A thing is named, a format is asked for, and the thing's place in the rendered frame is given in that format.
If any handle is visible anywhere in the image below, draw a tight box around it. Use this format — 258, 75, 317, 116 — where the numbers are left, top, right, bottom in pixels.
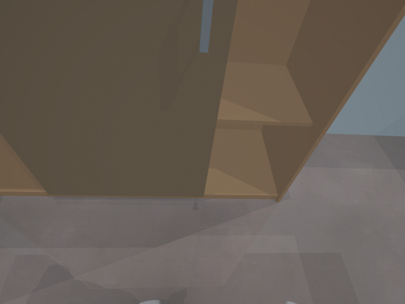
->
199, 0, 213, 53

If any wardrobe door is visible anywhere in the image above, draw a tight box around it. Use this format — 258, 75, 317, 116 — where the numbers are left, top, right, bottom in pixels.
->
0, 0, 238, 197
0, 134, 43, 189

